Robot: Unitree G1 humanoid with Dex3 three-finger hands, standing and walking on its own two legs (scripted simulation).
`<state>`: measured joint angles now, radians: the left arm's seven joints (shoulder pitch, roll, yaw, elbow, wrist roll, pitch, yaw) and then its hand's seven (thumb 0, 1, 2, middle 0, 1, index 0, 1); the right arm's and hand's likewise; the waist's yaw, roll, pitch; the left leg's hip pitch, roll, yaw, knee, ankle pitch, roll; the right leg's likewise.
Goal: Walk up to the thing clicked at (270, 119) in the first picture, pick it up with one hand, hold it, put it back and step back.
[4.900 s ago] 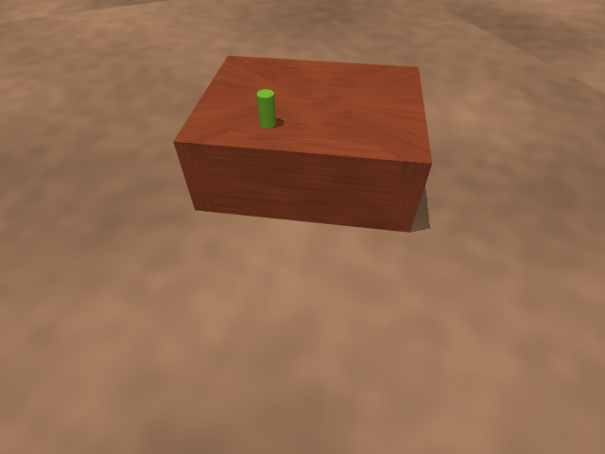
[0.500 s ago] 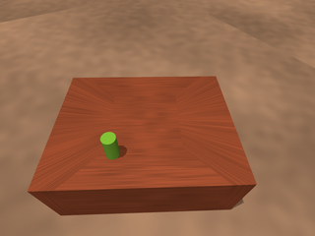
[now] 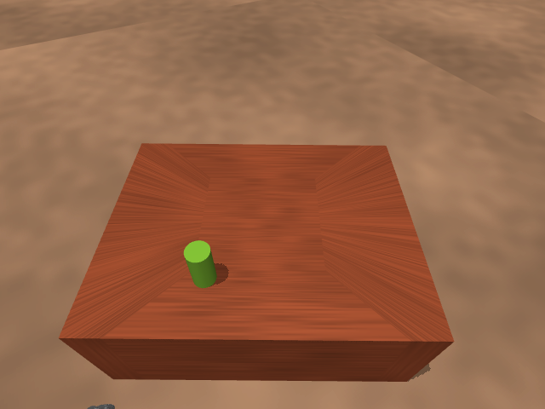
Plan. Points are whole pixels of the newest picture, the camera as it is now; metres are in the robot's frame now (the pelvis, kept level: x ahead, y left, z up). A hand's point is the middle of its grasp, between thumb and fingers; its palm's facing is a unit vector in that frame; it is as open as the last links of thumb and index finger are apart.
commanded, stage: walk up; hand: left
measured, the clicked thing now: (201, 265) +0.54 +0.22 -0.32
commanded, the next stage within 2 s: stand in 0.86 s
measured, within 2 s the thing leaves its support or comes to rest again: neither
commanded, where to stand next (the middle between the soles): +0.06 +0.01 m, yaw +0 degrees
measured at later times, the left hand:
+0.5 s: hand out of the picture +0.08 +0.27 -0.16, palm faces +0.02 -0.95 -0.32, open 7.4 cm
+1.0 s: hand out of the picture +0.08 +0.27 -0.15, palm faces +0.02 -0.94 -0.33, open 7.4 cm
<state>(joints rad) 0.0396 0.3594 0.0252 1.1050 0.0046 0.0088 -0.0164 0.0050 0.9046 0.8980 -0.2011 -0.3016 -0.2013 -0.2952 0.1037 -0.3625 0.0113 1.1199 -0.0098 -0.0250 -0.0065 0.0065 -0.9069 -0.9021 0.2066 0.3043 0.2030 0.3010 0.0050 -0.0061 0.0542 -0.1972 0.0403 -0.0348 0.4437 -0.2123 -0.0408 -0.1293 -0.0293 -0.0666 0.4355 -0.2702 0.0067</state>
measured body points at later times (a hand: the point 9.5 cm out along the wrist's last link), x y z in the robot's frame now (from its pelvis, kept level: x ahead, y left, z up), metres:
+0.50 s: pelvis +0.01 +0.02 +0.00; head +0.02 +0.02 +0.45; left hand +0.08 +0.32 -0.13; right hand +0.10 -0.28 -0.12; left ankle +0.02 +0.15 -0.74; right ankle -0.02 -0.12 -0.74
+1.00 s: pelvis +0.01 +0.01 +0.01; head +0.02 +0.01 +0.46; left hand +0.08 +0.31 -0.13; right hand +0.11 -0.29 -0.12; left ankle +0.02 +0.15 -0.74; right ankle -0.02 -0.12 -0.74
